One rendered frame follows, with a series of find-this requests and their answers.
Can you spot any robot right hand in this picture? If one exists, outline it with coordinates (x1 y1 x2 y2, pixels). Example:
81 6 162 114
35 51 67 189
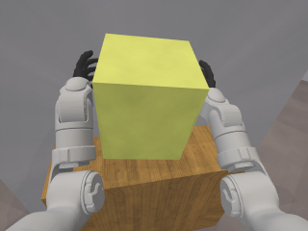
199 60 216 88

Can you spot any robot left upper arm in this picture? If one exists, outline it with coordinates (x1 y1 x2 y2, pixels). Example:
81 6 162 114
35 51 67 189
6 170 105 231

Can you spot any robot right upper arm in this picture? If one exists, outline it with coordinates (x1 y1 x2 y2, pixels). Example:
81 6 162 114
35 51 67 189
219 170 308 231

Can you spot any pedestal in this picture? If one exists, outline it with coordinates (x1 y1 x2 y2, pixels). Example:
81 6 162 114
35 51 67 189
41 125 245 231

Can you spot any carton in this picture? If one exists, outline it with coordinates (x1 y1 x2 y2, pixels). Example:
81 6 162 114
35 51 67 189
92 34 210 160

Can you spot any left robot forearm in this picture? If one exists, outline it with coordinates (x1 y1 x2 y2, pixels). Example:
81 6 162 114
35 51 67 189
46 77 96 207

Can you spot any right robot forearm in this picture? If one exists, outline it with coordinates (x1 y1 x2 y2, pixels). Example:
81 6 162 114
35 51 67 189
199 88 279 207

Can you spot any robot left hand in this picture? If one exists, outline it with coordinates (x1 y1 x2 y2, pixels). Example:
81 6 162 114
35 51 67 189
72 50 99 89

